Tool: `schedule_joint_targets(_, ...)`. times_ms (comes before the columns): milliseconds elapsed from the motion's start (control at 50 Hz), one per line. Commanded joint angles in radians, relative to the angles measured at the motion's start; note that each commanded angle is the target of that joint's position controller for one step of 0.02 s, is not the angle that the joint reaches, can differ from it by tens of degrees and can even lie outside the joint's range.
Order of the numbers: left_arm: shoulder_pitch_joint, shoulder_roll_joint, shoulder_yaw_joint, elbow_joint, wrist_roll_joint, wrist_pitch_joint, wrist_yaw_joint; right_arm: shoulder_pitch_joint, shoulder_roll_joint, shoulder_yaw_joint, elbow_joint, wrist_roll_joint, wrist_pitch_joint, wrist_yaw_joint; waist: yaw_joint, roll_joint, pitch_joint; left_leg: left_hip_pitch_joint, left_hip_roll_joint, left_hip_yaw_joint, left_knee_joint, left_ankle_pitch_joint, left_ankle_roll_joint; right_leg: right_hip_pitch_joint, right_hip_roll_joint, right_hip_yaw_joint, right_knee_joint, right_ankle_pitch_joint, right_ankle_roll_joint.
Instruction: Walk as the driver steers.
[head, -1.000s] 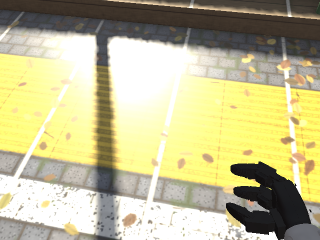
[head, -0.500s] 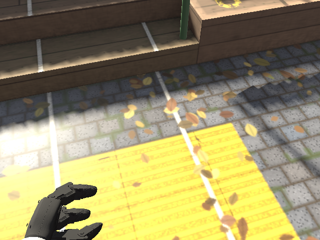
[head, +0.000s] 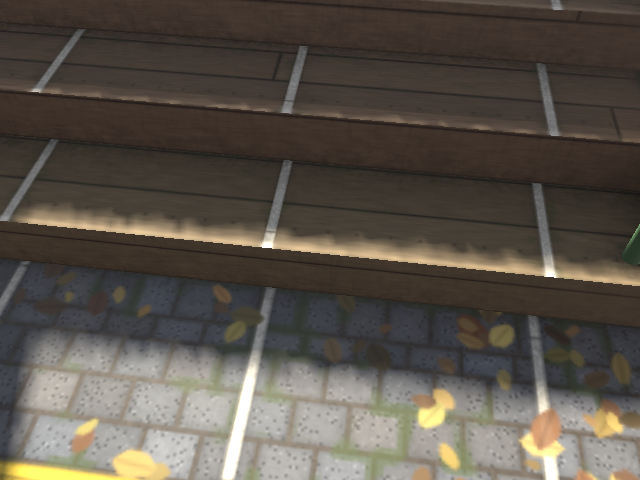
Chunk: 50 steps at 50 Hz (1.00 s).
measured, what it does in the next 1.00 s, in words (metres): walks ahead: right foot, then left foot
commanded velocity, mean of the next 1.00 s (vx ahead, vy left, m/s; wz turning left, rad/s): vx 1.00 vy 0.00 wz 0.25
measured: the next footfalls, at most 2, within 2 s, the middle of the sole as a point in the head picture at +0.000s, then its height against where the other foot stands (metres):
right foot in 0.36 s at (375, 428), level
left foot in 0.78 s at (226, 318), level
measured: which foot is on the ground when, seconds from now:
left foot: down 0.00-0.36, up 0.38-0.76, down 0.78-1.00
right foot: up 0.00-0.34, down 0.36-0.78, up 0.80-1.00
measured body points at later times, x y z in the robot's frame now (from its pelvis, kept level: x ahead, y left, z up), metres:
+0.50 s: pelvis +0.48 -0.02 +0.04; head +0.50 -0.01 +0.49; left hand +0.47 +0.28 -0.07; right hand +0.68 -0.26 -0.07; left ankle +0.32 +0.03 -0.58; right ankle +0.55 -0.12 -0.69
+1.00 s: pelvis +0.89 +0.13 +0.04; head +0.89 +0.14 +0.49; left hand +1.02 +0.40 -0.04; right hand +0.92 -0.14 -0.09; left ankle +0.83 +0.21 -0.69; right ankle +0.91 +0.03 -0.36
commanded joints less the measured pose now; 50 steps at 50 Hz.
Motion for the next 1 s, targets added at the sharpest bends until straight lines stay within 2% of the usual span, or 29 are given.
schedule_joint_targets(20, -0.124, 0.140, 0.008, -0.203, 0.005, -0.063, -0.011, 0.182, -0.156, -0.056, -0.002, -0.005, 0.004, -0.028, -0.011, -0.084, -0.056, 0.585, 0.339, -0.850, -0.559, -0.208, 0.182, -0.723, -0.039, 0.159, 0.166, 0.059, -0.022)
schedule_joint_targets(100, -0.143, 0.104, -0.014, -0.225, 0.035, 0.015, -0.010, 0.132, -0.136, -0.037, -0.009, 0.009, -0.054, -0.027, 0.087, -0.105, 0.048, 0.160, 0.200, -0.589, -0.580, 0.035, 0.151, -0.530, -0.123, 0.132, -0.126, 0.020, 0.043)
schedule_joint_targets(140, -0.282, 0.093, -0.024, -0.286, 0.021, 0.017, -0.021, 0.136, -0.144, -0.039, -0.008, 0.010, -0.067, -0.026, 0.050, -0.068, 0.093, 0.087, 0.143, -0.511, -0.619, 0.178, 0.132, -0.490, -0.125, 0.086, -0.341, 0.175, 0.059)
schedule_joint_targets(180, -0.358, 0.066, -0.035, -0.308, 0.005, 0.013, -0.032, 0.151, -0.149, -0.045, -0.001, 0.019, -0.068, -0.019, 0.007, -0.023, 0.068, 0.107, 0.095, -0.452, -0.592, 0.318, 0.074, -0.400, -0.095, 0.065, -0.551, 0.398, 0.050)
schedule_joint_targets(240, -0.397, 0.065, -0.036, -0.306, -0.011, 0.005, -0.034, 0.205, -0.159, -0.053, 0.022, 0.026, -0.070, -0.011, -0.054, 0.021, 0.016, 0.266, 0.126, -0.453, -0.567, 0.498, 0.029, -0.327, -0.045, 0.039, -0.737, 0.552, 0.017)
schedule_joint_targets(280, -0.389, 0.090, -0.025, -0.300, -0.006, -0.004, -0.030, 0.216, -0.159, -0.053, 0.037, 0.022, -0.074, -0.018, -0.054, 0.029, -0.004, 0.390, 0.154, -0.454, -0.507, 0.656, -0.001, -0.271, -0.021, 0.040, -0.840, 0.549, -0.011)
schedule_joint_targets(320, -0.214, 0.164, 0.012, -0.245, -0.008, -0.011, -0.013, 0.202, -0.208, -0.061, 0.047, 0.004, -0.080, -0.026, 0.033, 0.060, -0.113, 0.522, 0.189, -0.459, -0.298, 0.955, -0.037, -0.123, 0.036, 0.035, -0.843, 0.389, -0.042)
schedule_joint_targets(340, -0.026, 0.201, 0.035, -0.194, -0.018, -0.015, 0.002, 0.148, -0.226, -0.063, 0.040, -0.010, -0.079, -0.025, 0.151, 0.058, -0.194, 0.491, 0.174, -0.426, -0.079, 0.964, -0.057, 0.045, 0.020, 0.030, -0.849, 0.320, -0.057)
schedule_joint_targets(360, 0.195, 0.251, 0.059, -0.145, -0.010, -0.014, 0.024, 0.095, -0.171, -0.049, 0.022, -0.026, -0.086, -0.026, 0.259, 0.037, -0.295, 0.323, 0.147, -0.386, 0.219, 0.796, -0.065, 0.291, -0.083, 0.128, -0.775, 0.124, -0.076)
schedule_joint_targets(380, 0.220, 0.350, 0.082, -0.127, 0.040, -0.021, 0.023, 0.243, 0.012, -0.003, -0.018, 0.019, -0.089, -0.020, 0.132, -0.337, -0.405, -0.020, -0.011, -0.288, 0.603, -0.053, -0.110, 0.544, -0.384, 0.686, -0.909, -0.161, -0.195)
schedule_joint_targets(400, 0.148, 0.303, 0.087, -0.127, 0.021, -0.014, -0.001, 0.258, -0.039, 0.011, -0.006, 0.013, -0.091, -0.023, 0.111, -0.364, -0.410, -0.176, 0.006, -0.274, 0.688, -0.146, -0.093, 0.517, -0.411, 1.037, -1.097, -0.356, -0.251)
schedule_joint_targets(420, 0.035, 0.205, 0.073, -0.140, 0.014, -0.013, -0.010, 0.124, -0.086, 0.004, -0.007, 0.000, -0.083, -0.023, 0.105, -0.178, -0.219, -0.219, 0.089, -0.262, 0.655, -0.030, -0.091, 0.352, -0.364, 0.853, -1.118, -0.370, -0.240)
schedule_joint_targets(440, 0.009, 0.156, 0.064, -0.120, 0.009, -0.014, -0.017, 0.031, -0.100, 0.007, -0.024, -0.014, -0.079, -0.012, 0.106, -0.038, -0.136, -0.195, 0.119, -0.245, 0.599, 0.023, -0.098, 0.223, -0.320, 0.700, -1.114, -0.224, -0.227)
schedule_joint_targets(460, 0.034, 0.129, 0.055, -0.085, 0.012, -0.019, -0.018, -0.045, -0.088, 0.010, -0.048, -0.024, -0.076, 0.000, 0.103, 0.005, -0.081, -0.180, 0.137, -0.244, 0.552, 0.020, -0.099, 0.135, -0.272, 0.575, -1.122, -0.078, -0.200)
schedule_joint_targets(520, 0.114, 0.084, 0.036, 0.006, -0.007, -0.041, -0.023, -0.067, -0.023, 0.037, -0.087, -0.034, -0.055, 0.020, 0.048, -0.065, -0.020, -0.198, 0.158, -0.262, 0.476, -0.022, -0.112, 0.046, -0.230, 0.422, -1.169, 0.134, -0.183)
schedule_joint_targets(580, 0.115, 0.125, 0.040, 0.028, -0.022, -0.059, -0.026, -0.201, -0.016, 0.059, -0.160, -0.046, -0.059, 0.028, 0.028, -0.074, 0.042, -0.232, 0.172, -0.207, 0.293, 0.083, -0.130, -0.032, -0.200, 0.254, -1.258, 0.370, -0.171)
schedule_joint_targets(660, 0.125, 0.173, 0.048, 0.044, -0.039, -0.072, -0.035, -0.352, 0.001, 0.084, -0.204, -0.023, -0.070, 0.043, 0.046, -0.060, 0.065, 0.062, 0.152, -0.048, -0.110, 0.346, -0.122, -0.128, -0.138, 0.078, -1.367, 0.718, -0.128)
schedule_joint_targets(700, 0.141, 0.200, 0.051, 0.054, -0.039, -0.073, -0.030, -0.276, -0.003, 0.083, -0.179, -0.022, -0.067, 0.018, 0.012, -0.109, -0.002, 0.158, 0.127, -0.042, -0.103, 0.330, -0.107, -0.018, -0.173, 0.063, -1.227, 1.148, -0.130)
schedule_joint_targets(740, 0.118, 0.216, 0.047, 0.055, -0.032, -0.061, -0.015, -0.082, -0.071, 0.055, -0.127, -0.043, -0.074, -0.011, -0.090, -0.115, -0.128, 0.319, 0.091, -0.062, -0.141, 0.236, -0.083, 0.076, -0.187, 0.078, -0.933, 1.442, -0.122)
schedule_joint_targets(760, 0.050, 0.209, 0.046, 0.037, -0.041, -0.048, -0.013, 0.143, -0.094, 0.035, -0.060, -0.044, -0.080, -0.025, -0.214, -0.099, -0.217, 0.557, 0.112, -0.080, -0.224, 0.308, -0.079, -0.014, -0.160, 0.090, -0.667, 1.394, -0.125)
schedule_joint_targets(780, 0.005, 0.182, 0.043, 0.013, -0.050, -0.050, -0.019, 0.310, -0.153, 0.007, 0.004, -0.058, -0.084, -0.038, -0.260, -0.061, -0.286, 0.812, 0.187, -0.121, -0.224, 0.295, -0.107, -0.238, -0.075, 0.096, -0.368, 1.017, -0.110)
schedule_joint_targets(800, 0.015, 0.040, 0.014, -0.017, -0.052, -0.047, -0.011, 0.317, -0.241, -0.013, 0.005, -0.073, -0.087, -0.037, -0.173, 0.258, -0.282, 0.876, 0.473, -0.462, -0.254, 0.583, -0.149, -0.479, 0.089, 0.080, 0.116, 0.007, -0.083)
schedule_joint_targets(820, 0.203, 0.075, 0.022, -0.033, -0.094, -0.030, 0.002, 0.233, -0.248, -0.026, -0.027, -0.065, -0.065, -0.034, -0.055, 0.238, -0.451, 0.942, 0.624, -0.704, -0.328, 0.518, 0.002, -0.622, 0.076, 0.168, 0.350, 0.013, -0.103)
schedule_joint_targets(840, 0.130, 0.083, 0.020, -0.023, -0.064, -0.013, 0.013, 0.135, -0.159, -0.017, -0.046, -0.053, -0.061, -0.027, -0.047, 0.077, -0.357, 0.821, 0.562, -0.661, -0.389, 0.178, 0.027, -0.698, 0.011, 0.112, 0.433, 0.077, -0.106)
schedule_joint_targets(860, 0.058, 0.043, 0.013, -0.040, -0.042, 0.000, 0.005, 0.124, -0.076, 0.002, -0.013, -0.045, -0.066, -0.025, -0.025, 0.040, -0.192, 0.665, 0.504, -0.550, -0.445, 0.088, 0.021, -0.772, -0.001, 0.081, 0.529, 0.072, -0.108)
schedule_joint_targets(900, -0.047, -0.035, -0.006, -0.105, -0.005, 0.023, -0.021, 0.145, 0.014, 0.029, 0.061, -0.041, -0.084, -0.023, 0.035, 0.013, -0.080, 0.474, 0.464, -0.405, -0.480, 0.042, -0.031, -0.865, -0.039, 0.102, 0.667, 0.068, -0.128)
schedule_joint_targets(920, -0.089, -0.098, -0.020, -0.145, -0.006, 0.044, -0.026, 0.174, 0.036, 0.036, 0.108, -0.030, -0.095, -0.024, 0.057, 0.059, -0.042, 0.386, 0.475, -0.357, -0.509, 0.020, -0.042, -0.929, -0.029, 0.099, 0.805, 0.031, -0.139)
schedule_joint_targets(960, -0.268, -0.178, -0.049, -0.251, -0.022, 0.077, -0.001, 0.217, 0.061, 0.044, 0.188, -0.023, -0.114, -0.016, 0.075, 0.108, 0.022, 0.340, 0.514, -0.292, -0.598, -0.128, -0.072, -1.166, -0.015, 0.144, 1.045, -0.103, -0.181)
schedule_joint_targets(1000, -0.386, -0.162, -0.070, -0.349, -0.031, 0.082, 0.014, 0.157, 0.073, 0.061, 0.228, -0.019, -0.117, -0.003, 0.157, 0.055, 0.114, 0.158, 0.456, -0.131, -0.717, -0.206, -0.152, -1.168, -0.027, 0.136, 0.857, -0.093, -0.198)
